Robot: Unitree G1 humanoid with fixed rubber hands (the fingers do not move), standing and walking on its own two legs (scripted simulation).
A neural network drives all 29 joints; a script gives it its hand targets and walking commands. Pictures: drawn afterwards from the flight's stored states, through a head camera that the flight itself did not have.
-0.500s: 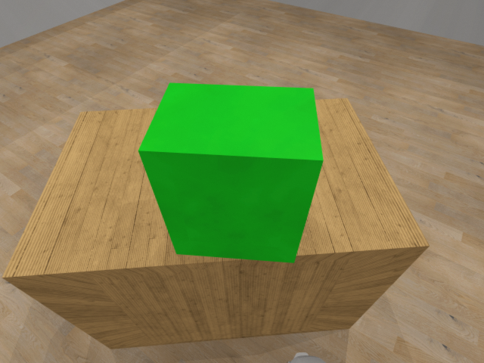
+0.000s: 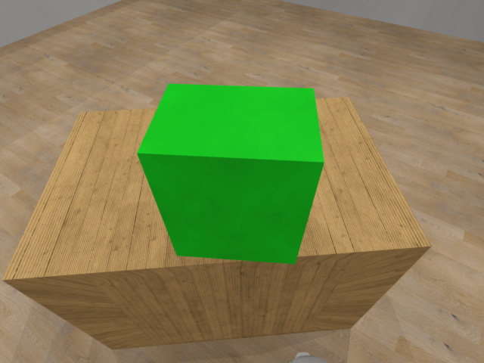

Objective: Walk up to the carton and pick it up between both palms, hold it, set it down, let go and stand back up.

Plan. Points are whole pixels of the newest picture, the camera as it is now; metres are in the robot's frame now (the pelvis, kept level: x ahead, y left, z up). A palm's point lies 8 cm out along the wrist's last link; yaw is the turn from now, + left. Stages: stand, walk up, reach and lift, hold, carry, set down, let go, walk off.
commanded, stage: walk up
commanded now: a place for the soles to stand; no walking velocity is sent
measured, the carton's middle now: (237, 181) +0.43 +0.05 +0.05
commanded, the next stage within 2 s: reach and lift in 1.72 s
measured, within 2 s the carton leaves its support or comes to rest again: neither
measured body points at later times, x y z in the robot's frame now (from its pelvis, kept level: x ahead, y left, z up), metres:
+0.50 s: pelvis -0.03 +0.02 +0.00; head -0.02 +0.03 +0.45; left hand +0.05 +0.35 -0.09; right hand +0.06 -0.30 -0.10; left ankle +0.00 +0.10 -0.69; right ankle +0.06 -0.13 -0.68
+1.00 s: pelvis -0.04 +0.02 +0.00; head -0.03 +0.02 +0.45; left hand +0.02 +0.36 -0.09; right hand +0.05 -0.29 -0.11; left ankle +0.00 +0.10 -0.69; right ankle +0.01 -0.12 -0.69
